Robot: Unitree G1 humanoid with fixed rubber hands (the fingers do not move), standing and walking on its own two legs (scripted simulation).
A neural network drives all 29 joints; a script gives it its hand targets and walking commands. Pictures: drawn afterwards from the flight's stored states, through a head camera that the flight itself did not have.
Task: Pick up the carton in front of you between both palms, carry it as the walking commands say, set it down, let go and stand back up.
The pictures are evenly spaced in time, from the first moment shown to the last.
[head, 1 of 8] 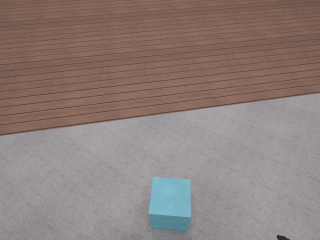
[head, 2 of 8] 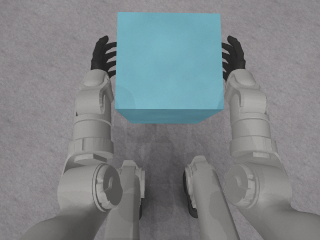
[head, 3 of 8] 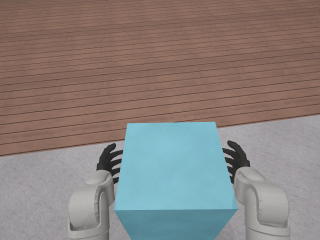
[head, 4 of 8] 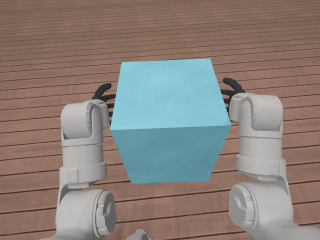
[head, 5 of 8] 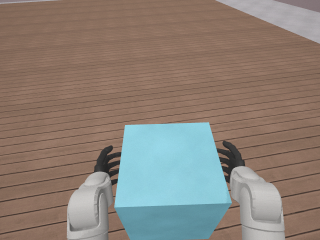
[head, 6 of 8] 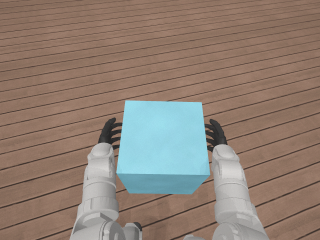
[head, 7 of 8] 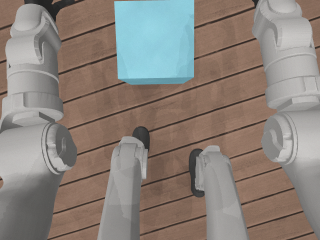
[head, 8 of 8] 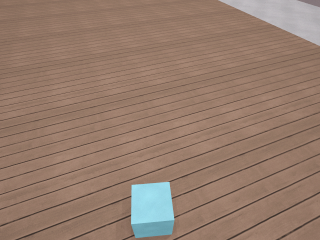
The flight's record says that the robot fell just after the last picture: no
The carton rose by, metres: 1.20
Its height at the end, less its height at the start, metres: +0.46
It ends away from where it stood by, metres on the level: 5.38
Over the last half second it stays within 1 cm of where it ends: yes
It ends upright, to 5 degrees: yes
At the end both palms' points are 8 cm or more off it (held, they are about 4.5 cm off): yes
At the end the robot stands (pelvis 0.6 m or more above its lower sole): yes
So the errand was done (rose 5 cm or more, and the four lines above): yes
